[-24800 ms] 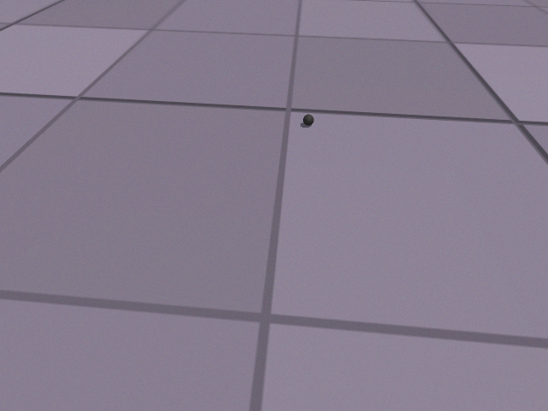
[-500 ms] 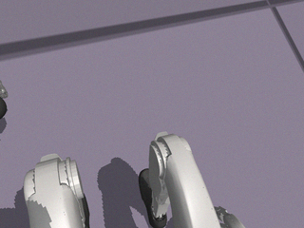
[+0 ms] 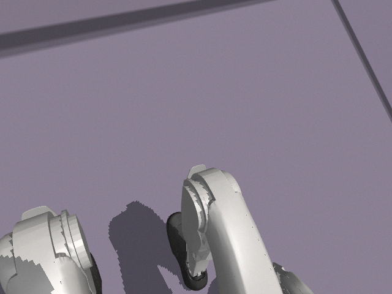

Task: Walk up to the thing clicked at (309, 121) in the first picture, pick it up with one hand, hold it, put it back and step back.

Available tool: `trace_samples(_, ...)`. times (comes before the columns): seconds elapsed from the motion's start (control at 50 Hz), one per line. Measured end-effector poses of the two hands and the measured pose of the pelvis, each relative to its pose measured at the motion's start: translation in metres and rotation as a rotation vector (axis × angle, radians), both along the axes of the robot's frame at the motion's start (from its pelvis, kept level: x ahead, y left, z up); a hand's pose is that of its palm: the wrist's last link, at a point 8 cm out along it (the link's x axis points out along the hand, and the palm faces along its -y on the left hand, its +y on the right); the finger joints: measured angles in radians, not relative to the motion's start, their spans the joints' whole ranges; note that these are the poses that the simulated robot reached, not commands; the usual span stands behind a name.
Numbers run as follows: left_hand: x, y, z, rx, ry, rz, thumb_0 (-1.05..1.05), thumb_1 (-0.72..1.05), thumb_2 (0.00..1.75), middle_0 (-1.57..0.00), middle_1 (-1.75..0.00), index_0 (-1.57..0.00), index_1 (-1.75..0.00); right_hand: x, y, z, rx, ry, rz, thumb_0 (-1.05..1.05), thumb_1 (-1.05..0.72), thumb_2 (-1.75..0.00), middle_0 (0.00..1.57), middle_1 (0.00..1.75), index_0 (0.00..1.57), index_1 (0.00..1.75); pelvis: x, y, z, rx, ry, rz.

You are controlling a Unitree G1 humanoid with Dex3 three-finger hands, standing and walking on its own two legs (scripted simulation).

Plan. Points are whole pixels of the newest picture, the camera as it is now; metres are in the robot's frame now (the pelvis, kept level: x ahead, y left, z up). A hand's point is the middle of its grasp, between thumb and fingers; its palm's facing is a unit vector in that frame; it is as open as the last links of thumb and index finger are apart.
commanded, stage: rest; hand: left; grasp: from above
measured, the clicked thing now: out of the picture +0.45 +0.35 -0.23
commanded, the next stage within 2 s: open in 0.90 s
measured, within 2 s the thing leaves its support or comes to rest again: rests again in 1.36 s
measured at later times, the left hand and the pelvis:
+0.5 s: hand out of the picture +0.44 +0.34 -0.23, palm faces -0.45 -0.14 -0.88, open 9.5 cm; pelvis +0.00 +0.00 +0.00, yaw -2 degrees
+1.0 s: hand out of the picture +0.44 +0.34 -0.24, palm faces -0.46 -0.17 -0.87, open 9.5 cm; pelvis +0.00 +0.00 +0.00, yaw -3 degrees
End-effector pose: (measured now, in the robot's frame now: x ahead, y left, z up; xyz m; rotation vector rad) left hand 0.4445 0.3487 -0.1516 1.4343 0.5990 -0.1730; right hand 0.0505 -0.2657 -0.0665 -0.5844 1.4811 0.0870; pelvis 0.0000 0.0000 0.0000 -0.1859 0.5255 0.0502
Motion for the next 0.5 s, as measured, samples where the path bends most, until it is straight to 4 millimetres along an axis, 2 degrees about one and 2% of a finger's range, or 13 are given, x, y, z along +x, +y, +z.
trace_samples(0.2,-0.004,0.0,-0.012,-0.01,-0.012,-0.021,-0.01,-0.01,0.59,-0.61,-0.75,-0.7,-0.72,-0.004,-0.002,0.008,-0.027,0.02,0.04,0.0,-0.9,-0.9,0.2,0.3,0.2,0.3,0.0,0.001,-0.003,-0.013,-0.018,-0.008)
trace_samples(0.5,0.002,-0.007,-0.025,0.004,-0.02,-0.027,-0.01,-0.01,0.57,-0.62,-0.73,-0.71,-0.71,0.011,0.014,0.006,0.029,-0.015,0.105,0.0,-0.91,-0.9,0.2,0.3,0.2,0.3,0.002,0.004,-0.004,-0.029,-0.022,-0.014)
